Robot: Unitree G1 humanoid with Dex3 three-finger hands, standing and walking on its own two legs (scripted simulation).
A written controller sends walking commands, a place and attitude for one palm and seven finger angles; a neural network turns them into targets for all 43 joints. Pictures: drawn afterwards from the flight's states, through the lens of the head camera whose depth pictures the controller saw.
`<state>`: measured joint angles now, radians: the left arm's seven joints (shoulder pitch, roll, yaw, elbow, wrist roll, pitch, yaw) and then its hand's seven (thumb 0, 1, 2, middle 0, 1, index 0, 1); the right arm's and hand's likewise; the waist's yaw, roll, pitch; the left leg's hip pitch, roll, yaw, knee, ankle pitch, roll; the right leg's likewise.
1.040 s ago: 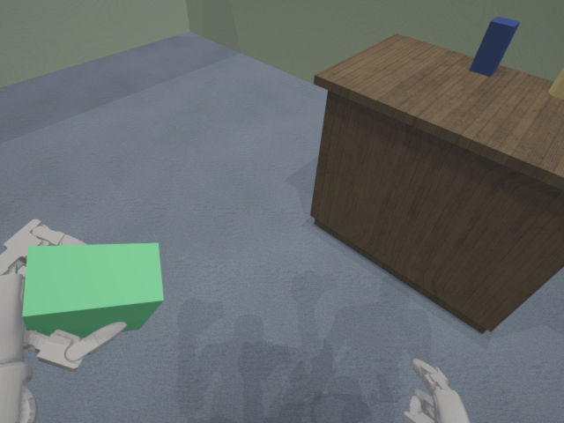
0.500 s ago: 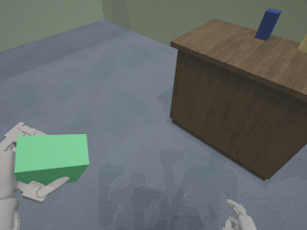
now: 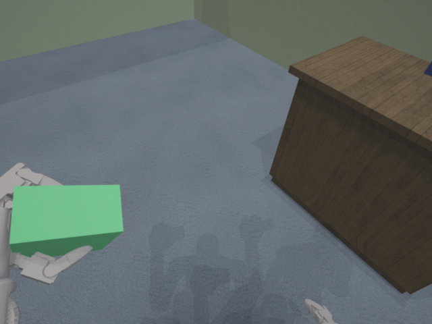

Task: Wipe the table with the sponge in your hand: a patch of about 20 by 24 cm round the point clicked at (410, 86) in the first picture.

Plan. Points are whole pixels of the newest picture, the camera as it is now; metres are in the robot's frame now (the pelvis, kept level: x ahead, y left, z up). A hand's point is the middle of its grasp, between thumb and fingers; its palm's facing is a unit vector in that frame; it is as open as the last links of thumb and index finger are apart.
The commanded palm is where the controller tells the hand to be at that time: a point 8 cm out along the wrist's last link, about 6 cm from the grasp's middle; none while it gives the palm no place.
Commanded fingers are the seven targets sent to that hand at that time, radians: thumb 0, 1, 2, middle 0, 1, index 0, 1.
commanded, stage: walk to a spot facing it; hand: left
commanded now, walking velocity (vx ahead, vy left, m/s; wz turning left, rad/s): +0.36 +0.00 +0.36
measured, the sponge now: (81, 222) +0.22 +0.21 +0.14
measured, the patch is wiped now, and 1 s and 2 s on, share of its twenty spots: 0.00 0.00 0.00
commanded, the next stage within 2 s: none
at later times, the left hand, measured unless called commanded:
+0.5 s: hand (74, 178) +0.29 +0.23 +0.16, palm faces +0.54 -0.69 -0.49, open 10.6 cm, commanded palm +0.22 +0.27 +0.18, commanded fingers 0.00 0.10 1.30 -1.20 -1.60 -1.20 -1.60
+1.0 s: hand (98, 131) +0.40 +0.24 +0.16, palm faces +0.72 -0.54 -0.44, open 10.5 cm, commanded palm +0.33 +0.25 +0.18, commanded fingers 0.00 0.10 1.30 -1.20 -1.60 -1.20 -1.60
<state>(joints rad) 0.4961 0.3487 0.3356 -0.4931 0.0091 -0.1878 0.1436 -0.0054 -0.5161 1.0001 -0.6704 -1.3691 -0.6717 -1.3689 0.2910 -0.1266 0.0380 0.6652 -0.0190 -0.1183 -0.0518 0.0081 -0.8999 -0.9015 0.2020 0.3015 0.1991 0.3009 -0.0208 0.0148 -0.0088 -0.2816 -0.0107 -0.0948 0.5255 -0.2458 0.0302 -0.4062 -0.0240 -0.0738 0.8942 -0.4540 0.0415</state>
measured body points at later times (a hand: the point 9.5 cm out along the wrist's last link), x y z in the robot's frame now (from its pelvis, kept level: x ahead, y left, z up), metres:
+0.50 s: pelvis +0.13 -0.04 +0.00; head +0.18 -0.04 +0.44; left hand +0.25 +0.27 +0.19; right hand +0.34 -0.26 -0.10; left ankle +0.21 +0.12 -0.70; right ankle +0.03 -0.13 -0.74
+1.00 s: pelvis +0.29 -0.07 -0.02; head +0.31 -0.09 +0.43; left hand +0.35 +0.26 +0.18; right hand +0.52 -0.21 -0.14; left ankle +0.21 +0.06 -0.68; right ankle +0.36 -0.15 -0.74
